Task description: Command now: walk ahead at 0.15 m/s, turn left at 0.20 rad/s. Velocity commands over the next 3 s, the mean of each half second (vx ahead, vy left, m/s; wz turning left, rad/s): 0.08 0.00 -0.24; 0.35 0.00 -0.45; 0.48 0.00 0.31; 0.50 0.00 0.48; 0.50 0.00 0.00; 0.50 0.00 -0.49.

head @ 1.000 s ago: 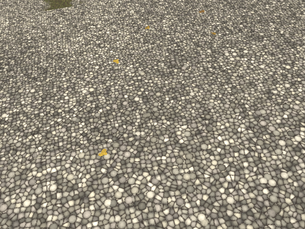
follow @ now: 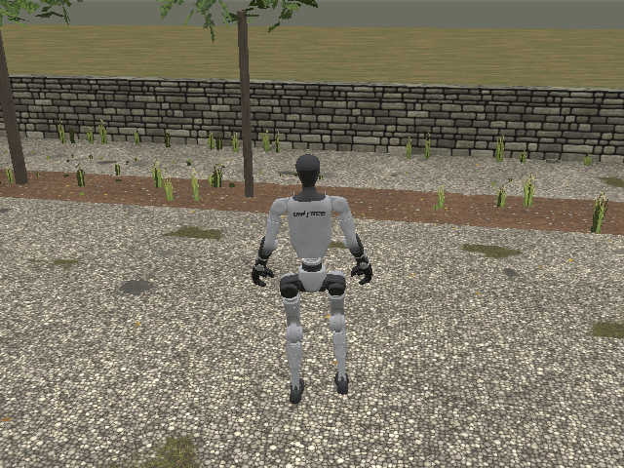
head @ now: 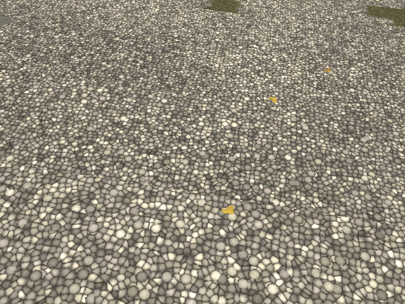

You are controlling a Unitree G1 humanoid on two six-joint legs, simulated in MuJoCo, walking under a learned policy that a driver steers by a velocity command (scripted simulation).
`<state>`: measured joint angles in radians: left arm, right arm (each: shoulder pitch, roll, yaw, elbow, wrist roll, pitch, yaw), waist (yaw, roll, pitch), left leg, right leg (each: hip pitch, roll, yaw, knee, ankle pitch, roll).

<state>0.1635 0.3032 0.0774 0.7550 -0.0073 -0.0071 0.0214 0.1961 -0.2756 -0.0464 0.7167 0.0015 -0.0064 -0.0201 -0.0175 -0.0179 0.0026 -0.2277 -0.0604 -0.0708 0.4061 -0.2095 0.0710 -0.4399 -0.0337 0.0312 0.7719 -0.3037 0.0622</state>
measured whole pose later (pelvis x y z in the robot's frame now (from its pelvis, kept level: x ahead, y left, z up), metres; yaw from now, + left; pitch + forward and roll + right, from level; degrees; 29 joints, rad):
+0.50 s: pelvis +0.05 -0.01 -0.01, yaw -11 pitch +2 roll +0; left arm 0.14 0.32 0.08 0.68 -0.02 0.04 0.02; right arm 0.20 -0.30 -0.07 0.70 -0.02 -0.01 -0.02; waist -0.01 -0.04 0.03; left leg -0.24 -0.04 0.01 0.52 -0.30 0.05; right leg -0.42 0.06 0.13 0.85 -0.48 0.02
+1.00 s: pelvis +0.18 -0.12 -0.02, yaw -25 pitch +2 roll +0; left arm 0.07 0.28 0.05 0.61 -0.02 -0.04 -0.04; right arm 0.39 -0.32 -0.07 0.80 0.04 -0.06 0.00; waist -0.07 0.00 0.06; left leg -0.20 0.09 0.04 1.00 -0.51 -0.01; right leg -0.43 0.02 -0.05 0.62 -0.22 -0.07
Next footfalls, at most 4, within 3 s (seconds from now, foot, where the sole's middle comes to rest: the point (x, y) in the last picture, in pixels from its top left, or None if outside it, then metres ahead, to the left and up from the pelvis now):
0.12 right None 0.08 -0.15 -0.78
0.92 right None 0.23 -0.25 -0.78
1.48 left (250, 272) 0.60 -0.17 -0.78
1.88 right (311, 232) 0.76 -0.42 -0.78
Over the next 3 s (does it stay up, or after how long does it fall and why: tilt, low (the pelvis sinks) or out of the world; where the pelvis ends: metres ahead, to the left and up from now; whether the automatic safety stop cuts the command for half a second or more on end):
stays up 1.19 -0.26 -0.18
